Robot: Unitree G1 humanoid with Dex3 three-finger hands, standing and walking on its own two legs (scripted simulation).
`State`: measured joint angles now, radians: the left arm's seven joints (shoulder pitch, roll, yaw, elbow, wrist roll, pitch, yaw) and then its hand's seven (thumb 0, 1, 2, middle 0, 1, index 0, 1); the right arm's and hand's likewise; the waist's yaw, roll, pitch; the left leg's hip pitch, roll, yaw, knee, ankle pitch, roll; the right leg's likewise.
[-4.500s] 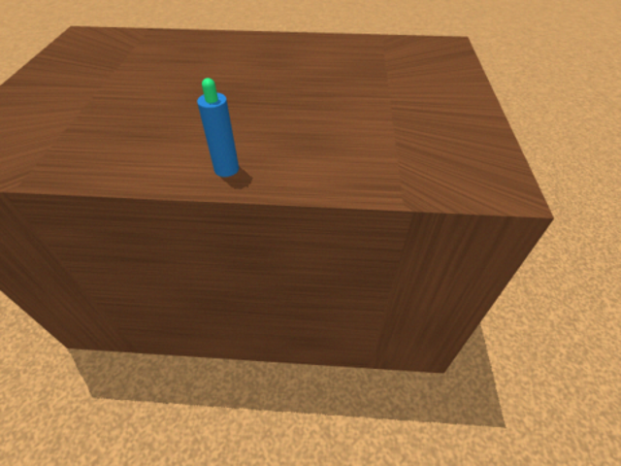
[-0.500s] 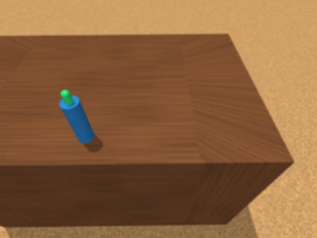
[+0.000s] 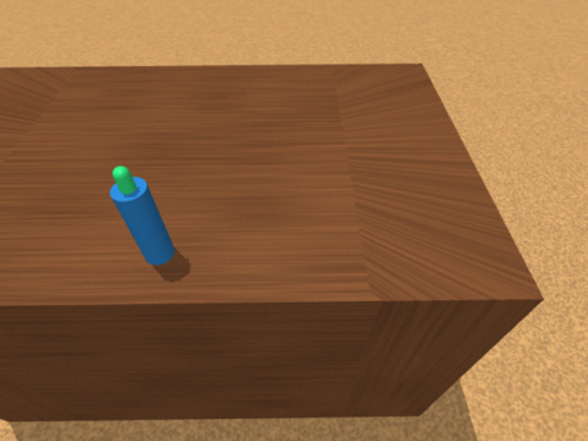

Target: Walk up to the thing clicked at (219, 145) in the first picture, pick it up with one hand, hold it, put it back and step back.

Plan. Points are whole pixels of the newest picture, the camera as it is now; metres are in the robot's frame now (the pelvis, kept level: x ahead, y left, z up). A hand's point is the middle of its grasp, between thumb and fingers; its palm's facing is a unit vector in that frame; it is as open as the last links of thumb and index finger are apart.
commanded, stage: stand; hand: left
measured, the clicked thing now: (141, 216) +0.43 +0.24 +0.06
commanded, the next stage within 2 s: rise first in 1.00 s
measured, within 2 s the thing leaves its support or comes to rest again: neither
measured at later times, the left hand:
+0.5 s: hand out of the picture +0.08 +0.26 -0.16, palm faces -0.03 -0.94 -0.35, open 7.4 cm
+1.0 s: hand out of the picture +0.08 +0.26 -0.16, palm faces -0.03 -0.94 -0.35, open 7.4 cm
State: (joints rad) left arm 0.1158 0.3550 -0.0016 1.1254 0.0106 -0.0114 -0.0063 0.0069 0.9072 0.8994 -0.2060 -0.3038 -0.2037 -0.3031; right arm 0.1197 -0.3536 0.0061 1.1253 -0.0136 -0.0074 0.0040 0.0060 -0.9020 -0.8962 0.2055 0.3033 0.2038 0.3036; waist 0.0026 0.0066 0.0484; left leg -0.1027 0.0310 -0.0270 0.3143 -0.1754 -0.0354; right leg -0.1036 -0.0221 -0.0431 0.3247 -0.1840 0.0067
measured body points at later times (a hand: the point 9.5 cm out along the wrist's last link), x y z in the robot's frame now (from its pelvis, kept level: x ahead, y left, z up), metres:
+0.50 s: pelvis +0.01 +0.00 +0.00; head +0.02 +0.00 +0.45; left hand +0.08 +0.30 -0.13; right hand +0.08 -0.30 -0.14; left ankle +0.00 +0.14 -0.75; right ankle +0.00 -0.12 -0.75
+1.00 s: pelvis +0.01 +0.00 +0.00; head +0.02 +0.00 +0.45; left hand +0.08 +0.31 -0.13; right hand +0.08 -0.30 -0.13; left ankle +0.00 +0.14 -0.75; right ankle +0.00 -0.12 -0.75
